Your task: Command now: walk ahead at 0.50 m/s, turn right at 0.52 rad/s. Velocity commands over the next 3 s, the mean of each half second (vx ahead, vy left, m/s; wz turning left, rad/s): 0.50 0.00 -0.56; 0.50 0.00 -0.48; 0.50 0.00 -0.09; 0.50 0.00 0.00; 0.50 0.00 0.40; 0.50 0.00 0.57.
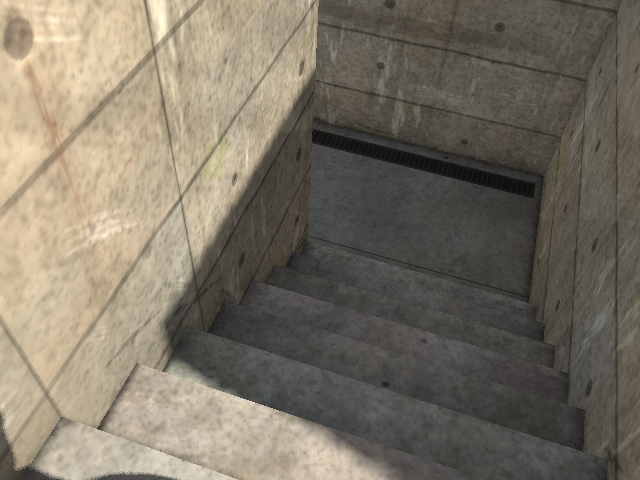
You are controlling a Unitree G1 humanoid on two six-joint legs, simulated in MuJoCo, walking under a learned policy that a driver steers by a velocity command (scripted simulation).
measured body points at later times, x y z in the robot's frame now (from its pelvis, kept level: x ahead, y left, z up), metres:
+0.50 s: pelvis +0.21 -0.07 -0.01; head +0.23 -0.09 +0.44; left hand +0.35 +0.18 -0.12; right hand +0.29 -0.36 -0.12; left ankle +0.32 +0.09 -0.67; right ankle +0.20 -0.10 -0.75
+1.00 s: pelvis +0.45 -0.08 -0.12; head +0.44 -0.06 +0.33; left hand +0.62 +0.15 -0.25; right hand +0.46 -0.40 -0.20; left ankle +0.59 -0.03 -0.87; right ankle +0.21 -0.10 -0.73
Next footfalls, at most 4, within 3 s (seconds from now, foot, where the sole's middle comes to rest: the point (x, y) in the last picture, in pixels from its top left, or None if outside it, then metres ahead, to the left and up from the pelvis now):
0.28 right None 0.24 -0.11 -0.78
1.02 left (322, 471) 0.59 -0.03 -0.97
1.62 right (435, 441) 0.75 -0.35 -1.16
2.12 left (399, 380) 1.03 -0.31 -1.35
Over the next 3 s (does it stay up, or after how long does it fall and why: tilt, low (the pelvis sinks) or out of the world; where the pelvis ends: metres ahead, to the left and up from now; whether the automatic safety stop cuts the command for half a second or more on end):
stays up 1.28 -0.51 -0.83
